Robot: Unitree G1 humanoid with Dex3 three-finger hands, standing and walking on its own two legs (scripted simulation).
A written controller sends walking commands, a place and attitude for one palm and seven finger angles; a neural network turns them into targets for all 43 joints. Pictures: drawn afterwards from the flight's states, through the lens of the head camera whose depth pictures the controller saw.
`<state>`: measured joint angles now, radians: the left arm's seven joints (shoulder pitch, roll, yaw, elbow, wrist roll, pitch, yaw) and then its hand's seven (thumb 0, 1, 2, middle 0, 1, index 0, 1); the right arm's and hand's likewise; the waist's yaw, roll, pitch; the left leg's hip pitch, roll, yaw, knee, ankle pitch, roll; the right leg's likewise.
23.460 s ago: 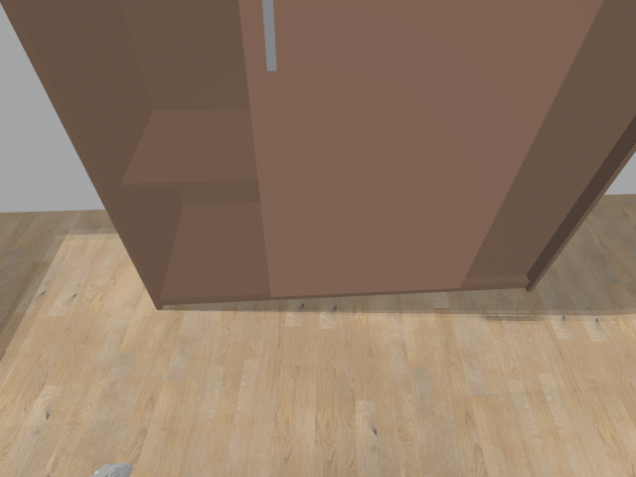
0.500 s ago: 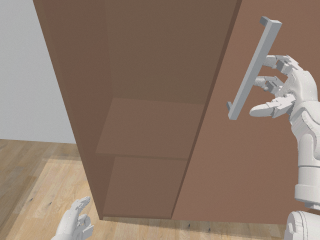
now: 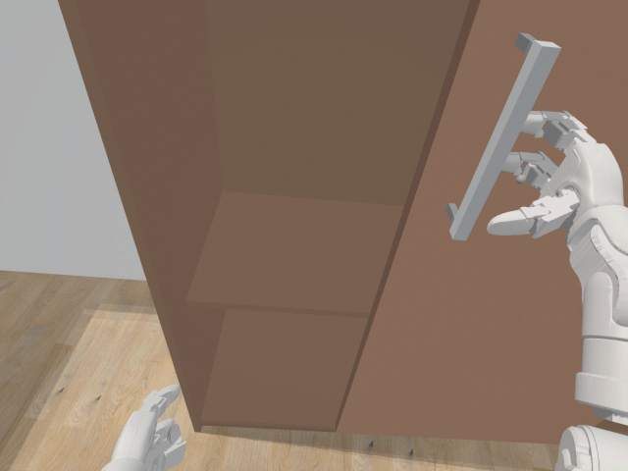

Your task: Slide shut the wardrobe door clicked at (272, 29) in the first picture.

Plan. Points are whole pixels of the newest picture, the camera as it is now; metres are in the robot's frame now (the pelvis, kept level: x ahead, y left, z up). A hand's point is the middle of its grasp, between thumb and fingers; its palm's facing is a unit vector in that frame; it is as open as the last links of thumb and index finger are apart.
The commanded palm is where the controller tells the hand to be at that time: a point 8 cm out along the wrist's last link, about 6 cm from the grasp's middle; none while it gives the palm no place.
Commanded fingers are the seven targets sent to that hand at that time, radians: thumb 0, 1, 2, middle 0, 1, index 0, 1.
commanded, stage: slide the fingers in behind the handle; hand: right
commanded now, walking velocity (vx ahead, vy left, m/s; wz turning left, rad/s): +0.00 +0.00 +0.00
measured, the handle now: (488, 148) +0.42 -0.17 +0.27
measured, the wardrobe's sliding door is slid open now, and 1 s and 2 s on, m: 0.41 0.41 0.41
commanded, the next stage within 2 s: move the hooked fingers beside the handle in 0.26 s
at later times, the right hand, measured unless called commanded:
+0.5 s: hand (526, 187) +0.34 -0.18 +0.27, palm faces +0.02 +1.00 -0.06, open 14.1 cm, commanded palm +0.32 -0.23 +0.26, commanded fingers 0.00 0.50 -0.30 0.30 1.20 0.30 1.20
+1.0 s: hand (534, 192) +0.34 -0.19 +0.27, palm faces +0.02 +1.00 -0.07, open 14.0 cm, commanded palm +0.32 -0.24 +0.26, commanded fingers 0.00 0.50 -0.30 0.30 1.20 0.30 1.20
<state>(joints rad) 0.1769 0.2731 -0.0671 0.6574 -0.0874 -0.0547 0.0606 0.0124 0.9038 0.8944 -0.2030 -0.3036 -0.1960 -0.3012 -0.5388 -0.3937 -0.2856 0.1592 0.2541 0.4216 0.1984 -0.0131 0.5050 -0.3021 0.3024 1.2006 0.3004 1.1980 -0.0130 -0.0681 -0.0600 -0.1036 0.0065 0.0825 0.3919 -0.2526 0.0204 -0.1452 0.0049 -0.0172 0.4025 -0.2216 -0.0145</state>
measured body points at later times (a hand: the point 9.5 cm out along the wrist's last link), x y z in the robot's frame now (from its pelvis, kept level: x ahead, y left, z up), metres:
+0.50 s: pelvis +0.00 +0.00 +0.00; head -0.04 +0.03 +0.45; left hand +0.22 +0.21 -0.07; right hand +0.34 -0.24 +0.27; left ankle -0.02 +0.10 -0.74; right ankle +0.00 -0.11 -0.74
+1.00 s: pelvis -0.01 +0.00 +0.00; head -0.05 +0.03 +0.45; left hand +0.18 +0.23 -0.08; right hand +0.33 -0.24 +0.27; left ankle -0.02 +0.10 -0.74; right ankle +0.00 -0.11 -0.74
